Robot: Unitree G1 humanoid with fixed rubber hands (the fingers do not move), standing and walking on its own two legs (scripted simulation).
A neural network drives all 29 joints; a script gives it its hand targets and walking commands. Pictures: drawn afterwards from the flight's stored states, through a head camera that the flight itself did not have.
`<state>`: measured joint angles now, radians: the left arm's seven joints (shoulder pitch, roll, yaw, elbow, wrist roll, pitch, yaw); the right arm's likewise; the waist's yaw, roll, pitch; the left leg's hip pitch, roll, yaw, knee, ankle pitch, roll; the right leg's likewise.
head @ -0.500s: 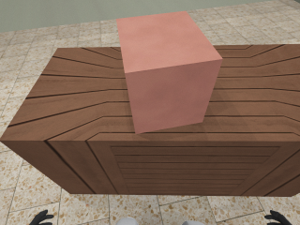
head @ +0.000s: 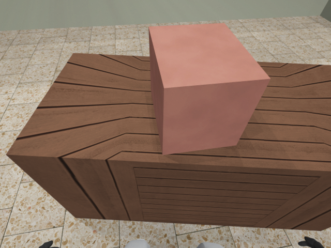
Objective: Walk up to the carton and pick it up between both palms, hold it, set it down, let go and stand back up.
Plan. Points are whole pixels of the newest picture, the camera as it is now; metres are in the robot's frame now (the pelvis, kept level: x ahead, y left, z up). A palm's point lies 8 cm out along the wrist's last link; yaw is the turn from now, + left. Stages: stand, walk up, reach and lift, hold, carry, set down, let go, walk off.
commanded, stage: walk up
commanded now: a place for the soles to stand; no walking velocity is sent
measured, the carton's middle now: (193, 88) +0.56 -0.07 +0.06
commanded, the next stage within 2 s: reach and lift in 2.00 s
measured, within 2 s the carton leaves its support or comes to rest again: neither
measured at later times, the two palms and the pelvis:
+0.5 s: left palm (73, 240) +0.16 +0.24 -0.06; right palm out of the picture +0.12 -0.44 -0.08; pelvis +0.06 -0.10 +0.01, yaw -1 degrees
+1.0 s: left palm (76, 232) +0.18 +0.24 -0.09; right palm out of the picture +0.15 -0.42 -0.07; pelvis +0.08 -0.09 +0.00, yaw -1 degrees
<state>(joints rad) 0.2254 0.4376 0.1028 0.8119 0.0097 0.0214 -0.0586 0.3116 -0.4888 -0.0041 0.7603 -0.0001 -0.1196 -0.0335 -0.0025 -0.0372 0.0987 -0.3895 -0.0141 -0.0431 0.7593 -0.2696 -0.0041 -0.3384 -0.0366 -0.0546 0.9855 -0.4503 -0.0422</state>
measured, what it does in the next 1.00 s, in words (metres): steps to the right: right foot, then left foot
